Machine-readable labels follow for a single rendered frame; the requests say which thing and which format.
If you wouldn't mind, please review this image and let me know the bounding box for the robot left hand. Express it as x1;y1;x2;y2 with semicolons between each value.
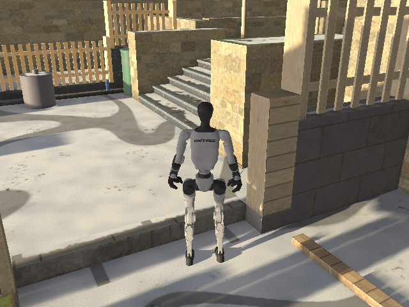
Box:
168;176;183;189

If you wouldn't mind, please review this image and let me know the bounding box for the right robot shin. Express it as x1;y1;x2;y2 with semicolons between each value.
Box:
215;211;224;254

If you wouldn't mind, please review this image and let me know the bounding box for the left robot forearm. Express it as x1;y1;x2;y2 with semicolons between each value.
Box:
169;155;181;178

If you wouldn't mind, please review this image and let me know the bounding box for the right robot thigh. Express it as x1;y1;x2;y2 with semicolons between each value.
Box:
213;178;226;223

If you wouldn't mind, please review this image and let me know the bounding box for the robot right hand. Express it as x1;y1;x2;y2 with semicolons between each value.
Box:
227;178;242;193

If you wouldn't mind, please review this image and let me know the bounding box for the right robot forearm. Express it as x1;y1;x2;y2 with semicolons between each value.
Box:
229;155;241;180

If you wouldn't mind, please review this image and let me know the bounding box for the left robot upper arm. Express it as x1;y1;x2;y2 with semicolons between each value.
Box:
174;129;192;164

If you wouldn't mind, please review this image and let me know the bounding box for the right robot upper arm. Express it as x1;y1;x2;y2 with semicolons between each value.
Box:
219;129;236;164

